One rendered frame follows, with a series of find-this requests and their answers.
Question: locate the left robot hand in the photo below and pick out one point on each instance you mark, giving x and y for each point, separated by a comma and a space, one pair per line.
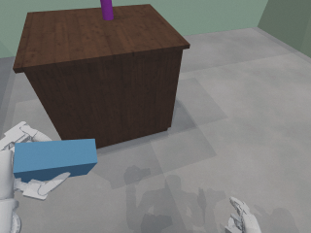
23, 133

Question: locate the sponge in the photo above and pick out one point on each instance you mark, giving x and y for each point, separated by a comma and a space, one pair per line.
43, 161

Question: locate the left robot forearm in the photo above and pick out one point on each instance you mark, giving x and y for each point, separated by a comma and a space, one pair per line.
10, 222

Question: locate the right robot hand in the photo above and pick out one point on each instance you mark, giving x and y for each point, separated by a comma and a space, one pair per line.
246, 224

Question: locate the table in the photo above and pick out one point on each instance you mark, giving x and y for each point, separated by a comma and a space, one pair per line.
108, 80

